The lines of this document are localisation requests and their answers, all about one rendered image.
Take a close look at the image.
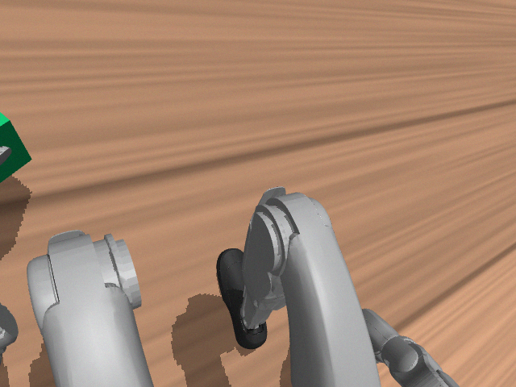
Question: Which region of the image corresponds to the carton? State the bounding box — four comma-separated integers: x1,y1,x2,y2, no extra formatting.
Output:
0,112,32,183

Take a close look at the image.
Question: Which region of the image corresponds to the right robot arm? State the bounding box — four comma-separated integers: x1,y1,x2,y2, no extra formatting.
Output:
381,336,459,387

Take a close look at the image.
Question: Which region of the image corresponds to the left robot arm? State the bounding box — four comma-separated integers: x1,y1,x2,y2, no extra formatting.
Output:
0,303,19,365

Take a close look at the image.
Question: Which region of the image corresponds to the right robot hand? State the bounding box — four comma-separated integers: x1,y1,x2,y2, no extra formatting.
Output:
362,309,400,364

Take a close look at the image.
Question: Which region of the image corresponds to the right robot foot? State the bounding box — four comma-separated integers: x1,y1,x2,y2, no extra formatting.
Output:
217,248,267,349

